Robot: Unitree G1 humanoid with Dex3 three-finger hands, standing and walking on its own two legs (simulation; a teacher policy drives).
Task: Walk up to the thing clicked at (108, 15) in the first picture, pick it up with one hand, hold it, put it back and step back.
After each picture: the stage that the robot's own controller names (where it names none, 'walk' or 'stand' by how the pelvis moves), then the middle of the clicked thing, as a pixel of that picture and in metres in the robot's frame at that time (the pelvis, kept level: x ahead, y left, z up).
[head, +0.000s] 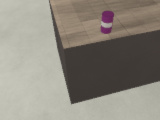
stand; (106, 22) +0.80 -0.13 -0.04
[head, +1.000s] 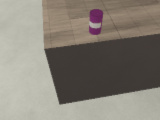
walk; (95, 22) +0.72 -0.05 -0.02
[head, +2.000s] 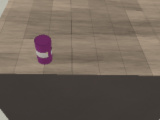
walk; (44, 50) +0.51 +0.18 -0.01
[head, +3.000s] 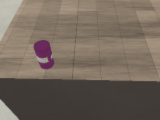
stand; (44, 55) +0.50 +0.18 -0.01
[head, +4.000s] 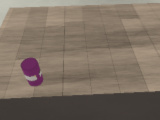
stand; (32, 72) +0.45 +0.22 -0.04
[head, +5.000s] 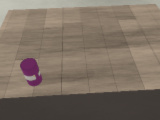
stand; (31, 72) +0.46 +0.22 -0.05
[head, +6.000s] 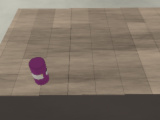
stand; (39, 71) +0.46 +0.20 -0.05
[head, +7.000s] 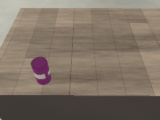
stand; (41, 71) +0.46 +0.19 -0.05
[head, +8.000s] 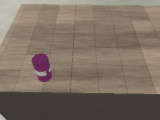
rise first; (42, 68) +0.47 +0.18 -0.05
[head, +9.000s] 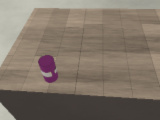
rise first; (48, 69) +0.47 +0.19 -0.04
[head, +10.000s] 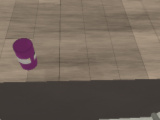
go down; (26, 54) +0.48 +0.18 -0.02
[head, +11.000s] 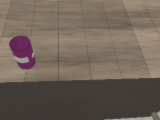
go down; (23, 53) +0.47 +0.18 +0.01
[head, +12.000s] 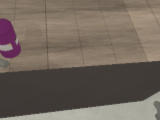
close in; (5, 39) +0.49 +0.19 +0.05
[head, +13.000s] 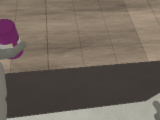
close; (8, 40) +0.49 +0.18 +0.05
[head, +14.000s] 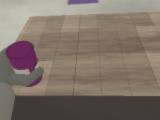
lift; (26, 64) +0.32 +0.17 +0.19
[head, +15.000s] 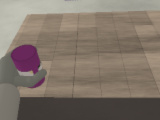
hold; (29, 67) +0.33 +0.17 +0.16
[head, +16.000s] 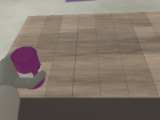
hold; (29, 68) +0.33 +0.17 +0.16
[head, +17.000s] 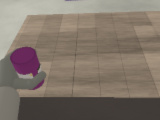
hold; (29, 69) +0.33 +0.17 +0.16
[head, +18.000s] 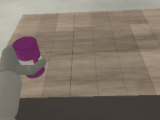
crouch; (30, 58) +0.38 +0.16 +0.15
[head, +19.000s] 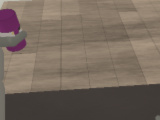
lower; (10, 31) +0.47 +0.20 +0.16
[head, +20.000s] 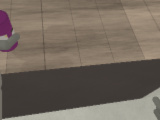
lower; (2, 32) +0.51 +0.19 +0.06
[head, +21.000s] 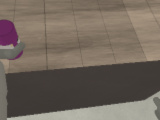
lower; (8, 41) +0.48 +0.18 +0.05
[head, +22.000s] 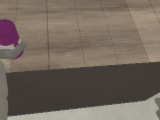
lower; (8, 40) +0.48 +0.18 +0.04
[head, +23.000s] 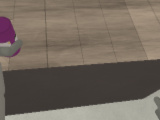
lower; (5, 38) +0.49 +0.19 +0.05
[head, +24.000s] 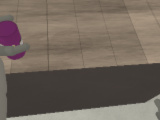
open; (11, 41) +0.49 +0.18 +0.04
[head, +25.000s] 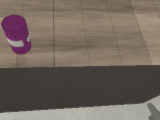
sink last; (18, 36) +0.49 +0.17 +0.04
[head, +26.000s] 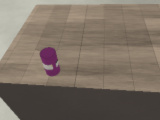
sink last; (50, 62) +0.49 +0.18 +0.00
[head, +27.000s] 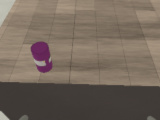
stand; (42, 57) +0.48 +0.18 +0.01
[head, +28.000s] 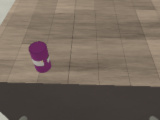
stand; (40, 57) +0.47 +0.18 +0.02
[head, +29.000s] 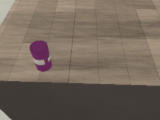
stand; (41, 56) +0.48 +0.18 +0.01
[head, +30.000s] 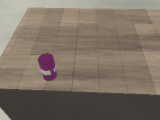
stand; (47, 67) +0.48 +0.17 -0.04
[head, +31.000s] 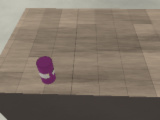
stand; (46, 70) +0.47 +0.17 -0.05
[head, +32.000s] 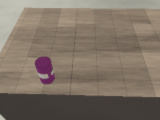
stand; (45, 70) +0.46 +0.18 -0.05
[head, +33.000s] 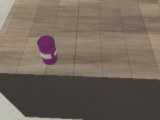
walk; (48, 51) +0.50 +0.16 -0.03
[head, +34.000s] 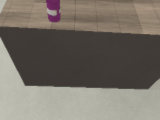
walk; (53, 9) +0.76 +0.16 -0.03
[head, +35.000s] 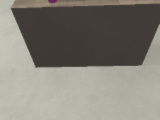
stand; out of the picture +1.10 +0.27 -0.02
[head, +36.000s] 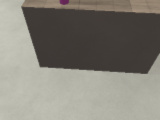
stand; out of the picture +1.08 +0.15 -0.03
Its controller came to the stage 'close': yes
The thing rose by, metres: 0.20
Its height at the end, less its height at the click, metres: +0.00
